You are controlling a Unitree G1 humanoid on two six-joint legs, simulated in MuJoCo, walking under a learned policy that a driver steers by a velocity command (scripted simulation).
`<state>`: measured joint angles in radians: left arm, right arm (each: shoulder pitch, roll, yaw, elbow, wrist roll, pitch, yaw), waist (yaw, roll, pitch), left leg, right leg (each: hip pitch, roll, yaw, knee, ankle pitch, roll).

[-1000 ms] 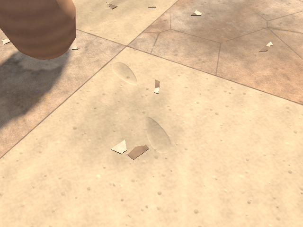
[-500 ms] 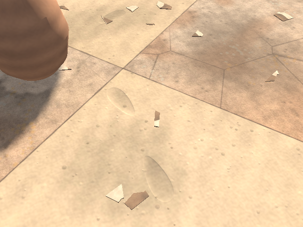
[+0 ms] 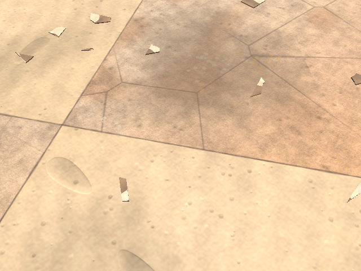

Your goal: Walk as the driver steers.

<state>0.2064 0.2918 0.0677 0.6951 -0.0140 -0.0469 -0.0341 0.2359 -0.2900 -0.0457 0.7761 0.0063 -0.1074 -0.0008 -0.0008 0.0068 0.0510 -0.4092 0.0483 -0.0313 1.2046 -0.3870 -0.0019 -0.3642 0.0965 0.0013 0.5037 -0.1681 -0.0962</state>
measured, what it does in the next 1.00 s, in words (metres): walks ahead, turning right: left foot, then right foot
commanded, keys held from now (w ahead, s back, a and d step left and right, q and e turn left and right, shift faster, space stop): w+e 0.34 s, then w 0.50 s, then w+q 0.16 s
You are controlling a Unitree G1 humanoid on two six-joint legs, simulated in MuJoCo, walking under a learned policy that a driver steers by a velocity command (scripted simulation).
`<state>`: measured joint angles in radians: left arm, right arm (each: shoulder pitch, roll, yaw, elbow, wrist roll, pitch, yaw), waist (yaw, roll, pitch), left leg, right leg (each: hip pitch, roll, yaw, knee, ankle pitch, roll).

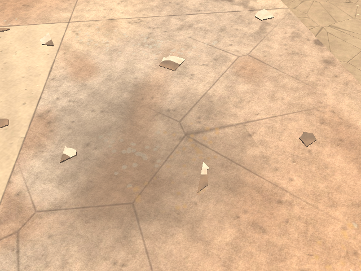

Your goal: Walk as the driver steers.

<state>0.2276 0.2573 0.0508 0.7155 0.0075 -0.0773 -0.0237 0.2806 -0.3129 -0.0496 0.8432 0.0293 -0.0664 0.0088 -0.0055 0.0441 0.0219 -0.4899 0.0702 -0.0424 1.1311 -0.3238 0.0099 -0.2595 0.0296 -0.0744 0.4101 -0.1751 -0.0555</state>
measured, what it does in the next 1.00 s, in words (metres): walks ahead, turning left: left foot, then right foot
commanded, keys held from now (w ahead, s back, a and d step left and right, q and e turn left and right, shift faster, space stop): w+q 0.78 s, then w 0.22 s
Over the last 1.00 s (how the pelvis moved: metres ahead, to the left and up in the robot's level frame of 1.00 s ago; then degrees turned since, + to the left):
0.52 -0.09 0.01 -16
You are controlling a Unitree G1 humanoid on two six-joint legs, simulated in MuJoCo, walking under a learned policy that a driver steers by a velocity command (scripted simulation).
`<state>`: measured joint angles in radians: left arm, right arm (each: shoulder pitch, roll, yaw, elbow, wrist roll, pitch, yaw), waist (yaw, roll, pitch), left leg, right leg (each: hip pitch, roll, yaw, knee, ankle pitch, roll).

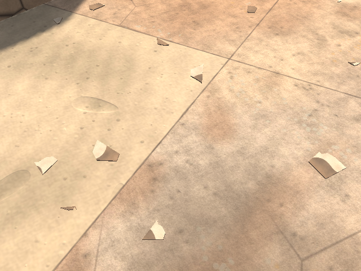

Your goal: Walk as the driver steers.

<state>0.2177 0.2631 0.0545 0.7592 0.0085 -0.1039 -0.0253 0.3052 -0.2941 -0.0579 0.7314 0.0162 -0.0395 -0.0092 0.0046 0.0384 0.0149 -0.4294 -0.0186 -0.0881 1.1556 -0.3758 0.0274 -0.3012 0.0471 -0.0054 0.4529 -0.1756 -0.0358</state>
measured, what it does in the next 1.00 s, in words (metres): walks ahead, turning right: left foot, then right foot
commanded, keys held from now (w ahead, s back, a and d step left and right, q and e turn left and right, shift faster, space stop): w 0.40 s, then w+e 0.60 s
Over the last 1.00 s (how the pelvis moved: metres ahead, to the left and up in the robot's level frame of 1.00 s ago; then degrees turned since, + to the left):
0.56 0.12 0.00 31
